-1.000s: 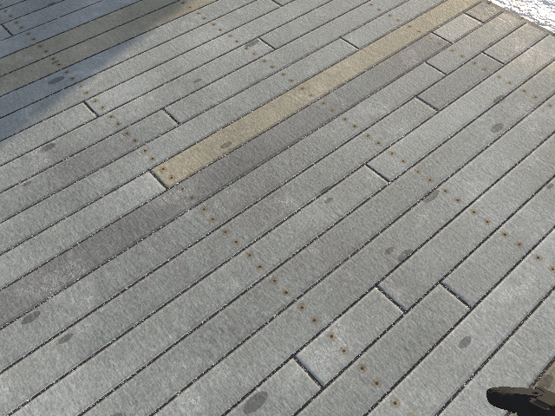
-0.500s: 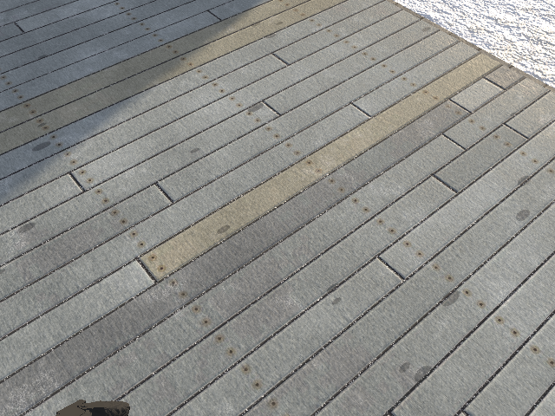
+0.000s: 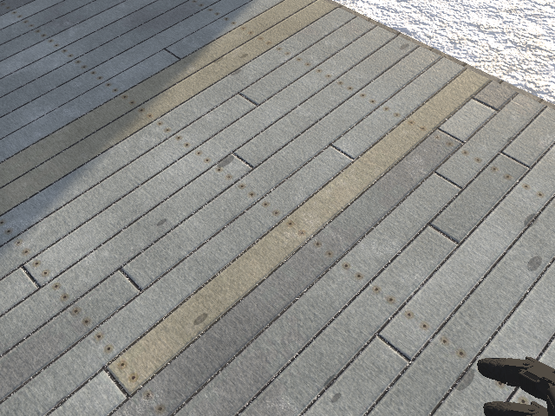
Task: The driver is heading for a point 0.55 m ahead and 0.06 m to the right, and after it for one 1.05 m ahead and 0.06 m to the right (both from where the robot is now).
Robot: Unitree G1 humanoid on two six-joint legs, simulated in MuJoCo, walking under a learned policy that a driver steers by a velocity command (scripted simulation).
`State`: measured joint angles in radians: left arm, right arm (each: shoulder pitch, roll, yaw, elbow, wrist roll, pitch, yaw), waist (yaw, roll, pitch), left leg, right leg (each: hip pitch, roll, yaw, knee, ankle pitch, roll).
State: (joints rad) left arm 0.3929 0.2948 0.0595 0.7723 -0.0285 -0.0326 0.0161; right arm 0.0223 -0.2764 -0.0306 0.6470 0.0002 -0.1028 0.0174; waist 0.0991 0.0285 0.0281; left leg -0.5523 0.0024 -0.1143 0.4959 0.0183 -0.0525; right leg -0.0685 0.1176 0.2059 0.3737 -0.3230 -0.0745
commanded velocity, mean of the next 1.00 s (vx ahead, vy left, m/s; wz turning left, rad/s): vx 0.50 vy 0.00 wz -0.29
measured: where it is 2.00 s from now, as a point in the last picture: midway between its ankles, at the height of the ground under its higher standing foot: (392, 229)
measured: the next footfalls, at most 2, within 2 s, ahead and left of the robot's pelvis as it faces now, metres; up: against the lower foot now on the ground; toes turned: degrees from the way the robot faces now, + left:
left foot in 0.06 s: +0.21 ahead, +0.13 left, +0.00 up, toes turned -8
right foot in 0.58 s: +0.43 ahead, -0.19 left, +0.00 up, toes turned -24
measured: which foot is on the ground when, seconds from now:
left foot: up 0.00-0.04, down 0.06-0.58, up 0.60-1.00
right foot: down 0.00-0.08, up 0.10-0.56, down 0.58-1.00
